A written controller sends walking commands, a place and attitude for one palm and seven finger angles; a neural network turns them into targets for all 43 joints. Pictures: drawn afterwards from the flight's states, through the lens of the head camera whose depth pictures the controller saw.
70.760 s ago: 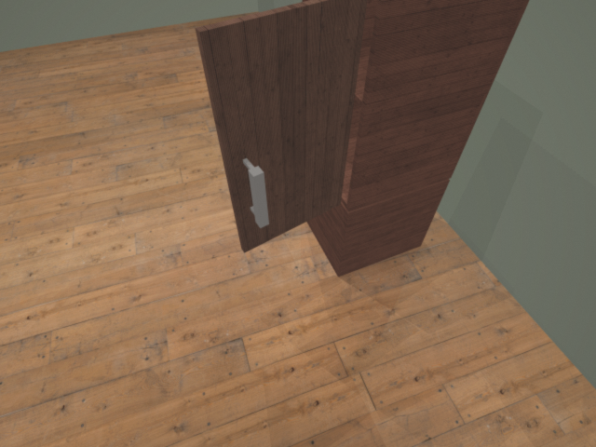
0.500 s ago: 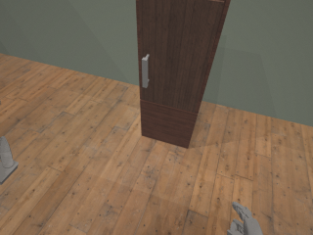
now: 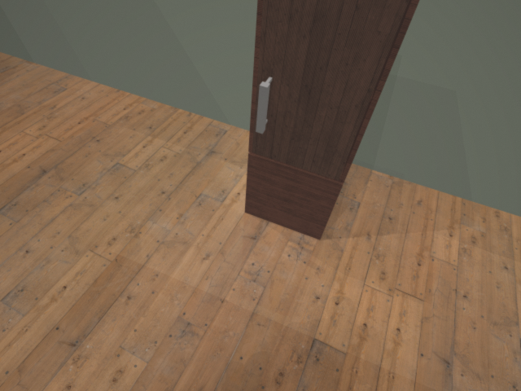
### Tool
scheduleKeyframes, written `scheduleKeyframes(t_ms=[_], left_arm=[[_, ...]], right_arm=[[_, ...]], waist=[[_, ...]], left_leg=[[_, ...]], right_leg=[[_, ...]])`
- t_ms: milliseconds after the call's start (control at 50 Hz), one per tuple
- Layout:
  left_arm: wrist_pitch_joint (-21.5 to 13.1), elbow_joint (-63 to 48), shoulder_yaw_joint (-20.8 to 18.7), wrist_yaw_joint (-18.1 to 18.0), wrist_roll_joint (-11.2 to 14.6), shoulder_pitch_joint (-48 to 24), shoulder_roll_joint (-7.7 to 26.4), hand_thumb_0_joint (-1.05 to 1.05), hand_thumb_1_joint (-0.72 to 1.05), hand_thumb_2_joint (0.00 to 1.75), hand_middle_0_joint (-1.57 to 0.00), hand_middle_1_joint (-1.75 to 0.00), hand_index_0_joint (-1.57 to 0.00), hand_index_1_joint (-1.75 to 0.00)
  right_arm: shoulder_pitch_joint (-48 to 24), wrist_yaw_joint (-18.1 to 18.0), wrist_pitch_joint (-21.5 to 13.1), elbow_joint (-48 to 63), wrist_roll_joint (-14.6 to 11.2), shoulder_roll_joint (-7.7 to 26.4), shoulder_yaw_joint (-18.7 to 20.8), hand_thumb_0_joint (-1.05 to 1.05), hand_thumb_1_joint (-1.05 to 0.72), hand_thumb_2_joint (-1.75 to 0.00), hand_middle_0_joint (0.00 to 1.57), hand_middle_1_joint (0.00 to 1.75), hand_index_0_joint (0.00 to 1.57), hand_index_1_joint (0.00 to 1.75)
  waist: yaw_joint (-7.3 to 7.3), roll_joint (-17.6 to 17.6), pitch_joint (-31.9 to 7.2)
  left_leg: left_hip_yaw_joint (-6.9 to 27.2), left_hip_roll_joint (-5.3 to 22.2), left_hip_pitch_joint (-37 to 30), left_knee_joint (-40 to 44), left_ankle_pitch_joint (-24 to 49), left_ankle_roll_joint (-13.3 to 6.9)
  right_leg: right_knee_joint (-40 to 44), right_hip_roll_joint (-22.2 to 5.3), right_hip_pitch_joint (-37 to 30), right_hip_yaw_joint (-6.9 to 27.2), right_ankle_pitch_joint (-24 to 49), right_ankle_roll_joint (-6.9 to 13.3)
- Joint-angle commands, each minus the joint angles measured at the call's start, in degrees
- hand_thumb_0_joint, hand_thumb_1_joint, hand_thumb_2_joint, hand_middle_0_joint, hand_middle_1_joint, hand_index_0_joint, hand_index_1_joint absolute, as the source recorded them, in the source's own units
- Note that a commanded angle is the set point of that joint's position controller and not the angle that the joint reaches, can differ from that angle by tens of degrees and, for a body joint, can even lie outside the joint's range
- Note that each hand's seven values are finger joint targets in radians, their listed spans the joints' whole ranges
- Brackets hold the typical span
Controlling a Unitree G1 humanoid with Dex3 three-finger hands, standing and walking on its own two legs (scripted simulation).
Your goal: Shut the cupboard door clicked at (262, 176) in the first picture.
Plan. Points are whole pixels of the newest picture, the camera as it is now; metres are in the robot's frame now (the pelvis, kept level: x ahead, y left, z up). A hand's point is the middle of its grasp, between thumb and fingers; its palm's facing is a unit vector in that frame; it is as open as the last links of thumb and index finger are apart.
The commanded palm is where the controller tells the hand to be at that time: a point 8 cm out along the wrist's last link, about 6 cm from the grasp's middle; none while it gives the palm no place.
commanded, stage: let the arm hang, fingers relaxed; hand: left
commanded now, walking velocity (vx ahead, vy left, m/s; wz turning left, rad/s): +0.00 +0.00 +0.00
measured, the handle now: (264, 105) +0.92 +0.02 -0.11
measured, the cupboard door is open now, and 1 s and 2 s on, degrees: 0 0 0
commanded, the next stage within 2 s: look to check the result in 0.74 s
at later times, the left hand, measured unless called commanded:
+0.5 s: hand out of the picture -0.04 +0.19 -0.17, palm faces -0.01 -0.98 -0.18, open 7.4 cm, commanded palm none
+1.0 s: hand out of the picture -0.02 +0.20 -0.17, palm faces -0.02 -0.98 -0.21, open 7.4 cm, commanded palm none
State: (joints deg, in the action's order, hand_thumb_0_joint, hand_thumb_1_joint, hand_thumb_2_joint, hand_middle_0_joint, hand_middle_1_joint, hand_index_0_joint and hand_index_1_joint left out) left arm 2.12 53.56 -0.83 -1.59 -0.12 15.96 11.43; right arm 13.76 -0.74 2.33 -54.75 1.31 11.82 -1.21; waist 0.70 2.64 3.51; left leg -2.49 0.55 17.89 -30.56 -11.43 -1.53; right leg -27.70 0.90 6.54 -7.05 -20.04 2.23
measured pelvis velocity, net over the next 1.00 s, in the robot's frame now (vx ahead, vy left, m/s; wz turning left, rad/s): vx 0.00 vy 0.02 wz -0.04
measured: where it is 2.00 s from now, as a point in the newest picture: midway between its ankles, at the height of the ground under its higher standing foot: outside the picture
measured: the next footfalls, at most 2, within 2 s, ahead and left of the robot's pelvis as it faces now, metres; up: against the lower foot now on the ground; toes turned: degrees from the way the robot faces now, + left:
none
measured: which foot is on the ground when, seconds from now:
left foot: down 0.00-1.00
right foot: down 0.00-1.00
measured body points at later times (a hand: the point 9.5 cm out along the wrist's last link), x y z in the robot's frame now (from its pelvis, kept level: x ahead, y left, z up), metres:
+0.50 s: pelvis -0.01 +0.03 +0.01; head -0.01 +0.02 +0.46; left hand -0.03 +0.25 -0.15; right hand -0.03 -0.19 -0.16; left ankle +0.05 +0.10 -0.73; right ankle -0.05 -0.09 -0.73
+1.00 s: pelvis +0.00 +0.02 +0.01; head +0.01 +0.02 +0.46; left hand -0.01 +0.25 -0.15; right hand -0.02 -0.21 -0.15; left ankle +0.05 +0.10 -0.73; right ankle -0.05 -0.09 -0.73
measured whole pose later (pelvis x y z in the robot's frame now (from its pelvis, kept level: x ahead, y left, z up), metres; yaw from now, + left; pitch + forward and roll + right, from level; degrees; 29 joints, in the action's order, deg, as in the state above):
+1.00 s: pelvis +0.00 +0.02 +0.01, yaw -2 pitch -2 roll +0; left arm -0.2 66.1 -0.5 -1.6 -0.6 18.2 9.7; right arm 16.0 -1.9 0.7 -64.9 0.6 9.9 0.4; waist 0.9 -0.3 2.5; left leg -5.7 -0.8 12.6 -22.1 -7.9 -3.0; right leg -22.0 -0.5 3.6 -3.9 -16.6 0.7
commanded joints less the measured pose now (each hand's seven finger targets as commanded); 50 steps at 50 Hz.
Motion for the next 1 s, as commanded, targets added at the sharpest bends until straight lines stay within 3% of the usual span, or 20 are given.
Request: scheduleKeyframes(t_ms=[0,80,200,300,480,680,840,980], left_arm=[[-2.0,2.5,-1.2,0.4,-0.3,3.3,6.2,0.0,0.9,0.9,-0.2,-0.3,-0.2,-0.3],[-2.2,7.3,-0.6,0.4,-0.3,4.5,5.4,0.0,0.9,0.9,-0.2,-0.3,-0.2,-0.3],[-2.2,11.0,-0.3,0.0,-0.3,6.9,4.4,0.0,0.9,0.9,-0.2,-0.3,-0.2,-0.3],[-2.0,12.0,-0.3,-0.2,-0.5,8.8,3.4,0.0,0.9,0.9,-0.2,-0.3,-0.2,-0.3],[-2.1,11.8,-0.6,-0.4,-0.8,9.4,2.3,0.0,0.9,0.9,-0.2,-0.3,-0.2,-0.3],[-2.6,11.1,-0.9,-0.5,-0.7,8.0,2.9,0.0,0.9,0.9,-0.2,-0.3,-0.2,-0.3],[-2.6,11.3,-0.9,-0.4,-0.6,6.8,3.7,0.0,0.9,0.9,-0.2,-0.3,-0.2,-0.3],[-2.7,11.4,-0.9,-0.4,-0.5,5.9,4.6,0.0,0.9,0.9,-0.2,-0.3,-0.2,-0.3]], right_arm=[[0.0,-1.0,-1.8,-0.2,-0.1,5.8,1.8,0.0,-0.9,-0.9,0.2,0.3,0.2,0.3],[2.7,-1.3,-1.9,-3.8,-0.5,5.9,2.1,0.0,-0.9,-0.9,0.2,0.3,0.2,0.3],[4.5,-1.6,-1.9,-6.7,-0.6,5.5,2.3,0.0,-0.9,-0.9,0.2,0.3,0.2,0.3],[5.4,-1.5,-1.8,-7.9,-0.5,4.4,2.4,0.0,-0.9,-0.9,0.2,0.3,0.2,0.3],[6.2,-1.5,-2.0,-8.4,-0.4,3.1,2.5,0.0,-0.9,-0.9,0.2,0.3,0.2,0.3],[6.0,-1.5,-2.6,-8.2,-0.5,3.3,2.6,0.0,-0.9,-0.9,0.2,0.3,0.2,0.3],[5.3,-1.5,-2.5,-8.3,-0.5,4.1,2.6,0.0,-0.9,-0.9,0.2,0.3,0.2,0.3],[4.4,-1.5,-2.6,-8.2,-0.6,5.1,2.5,0.0,-0.9,-0.9,0.2,0.3,0.2,0.3]], waist=[[-0.52,-10.9,-3.3],[-0.21,-5.2,-1.2],[-0.14,-1.9,1.0],[-0.35,-2.0,2.8],[-0.51,-2.8,4.2],[-0.31,-2.8,2.3],[-0.1,-3.9,2.5],[-0.05,-2.4,1.7]], left_leg=[[7.2,5.5,-6.3,8.3,5.0,-0.6],[7.3,6.1,-7.7,10.1,4.3,-1.0],[6.9,6.1,-8.4,12.4,0.1,-1.2],[7.5,6.0,-6.8,14.8,-4.9,-1.3],[7.7,5.8,-5.3,16.4,-6.7,-1.3],[6.5,5.4,-7.6,14.4,0.0,-1.2],[6.2,5.6,-8.8,14.0,0.7,-1.1],[6.0,5.8,-10.1,13.1,3.8,-1.2]], right_leg=[[10.2,-7.6,1.9,8.9,6.8,1.6],[11.5,-7.1,2.9,8.4,6.4,1.4],[11.9,-6.8,4.9,8.4,3.5,1.1],[11.0,-6.3,6.2,8.3,1.4,0.9],[10.1,-6.1,7.0,8.1,1.9,0.5],[10.7,-6.8,5.9,8.4,5.2,0.7],[11.2,-6.8,6.0,8.4,4.9,0.7],[11.7,-7.0,5.2,8.7,6.4,0.7]])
